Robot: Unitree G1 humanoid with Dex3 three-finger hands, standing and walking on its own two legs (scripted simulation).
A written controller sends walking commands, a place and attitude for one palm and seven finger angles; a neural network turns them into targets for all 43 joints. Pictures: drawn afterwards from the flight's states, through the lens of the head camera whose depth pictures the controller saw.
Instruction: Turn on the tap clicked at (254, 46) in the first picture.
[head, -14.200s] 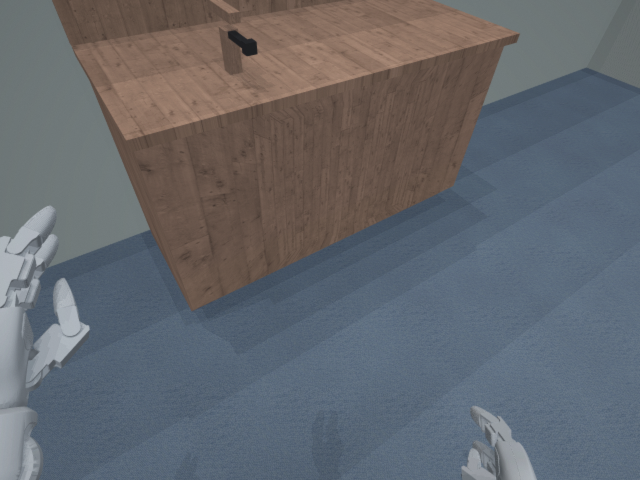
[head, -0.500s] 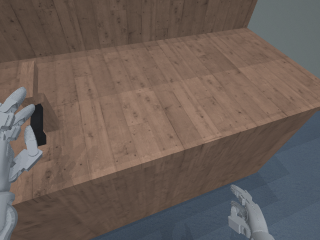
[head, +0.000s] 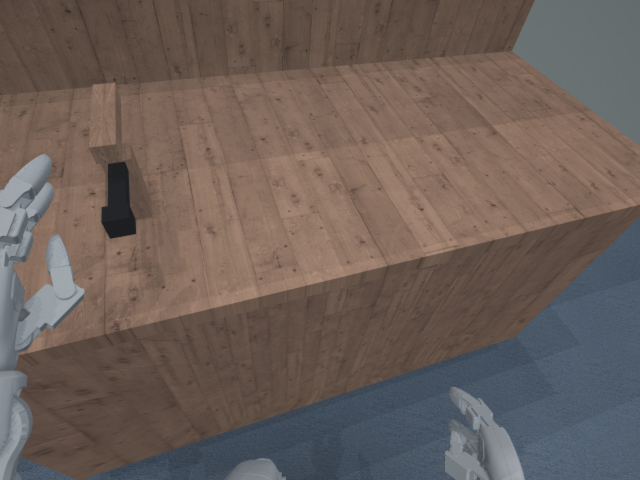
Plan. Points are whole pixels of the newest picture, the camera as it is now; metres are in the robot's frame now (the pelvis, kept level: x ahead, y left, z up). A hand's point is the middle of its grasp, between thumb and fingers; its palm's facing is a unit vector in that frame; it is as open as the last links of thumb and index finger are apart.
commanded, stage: shuffle to correct the standing spot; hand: left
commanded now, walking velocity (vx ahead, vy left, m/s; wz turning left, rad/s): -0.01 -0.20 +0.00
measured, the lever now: (119, 220) +0.34 +0.28 +0.13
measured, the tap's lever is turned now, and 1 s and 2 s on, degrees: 0 0 0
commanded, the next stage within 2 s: come to a stop and stand still in 0.22 s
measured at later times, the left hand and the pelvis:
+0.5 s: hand (122, 306) +0.21 +0.20 +0.18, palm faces +0.33 -0.86 -0.39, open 7.4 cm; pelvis -0.01 -0.03 +0.00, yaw -3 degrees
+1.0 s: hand (75, 307) +0.22 +0.25 +0.16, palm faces +0.34 -0.86 -0.37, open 7.4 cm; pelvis -0.01 +0.01 +0.01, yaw -4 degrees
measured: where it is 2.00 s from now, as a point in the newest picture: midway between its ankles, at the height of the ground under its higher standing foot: outside the picture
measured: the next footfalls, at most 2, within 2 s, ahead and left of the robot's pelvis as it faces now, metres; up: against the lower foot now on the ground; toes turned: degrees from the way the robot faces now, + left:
left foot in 0.60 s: +0.06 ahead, +0.08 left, +0.00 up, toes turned -2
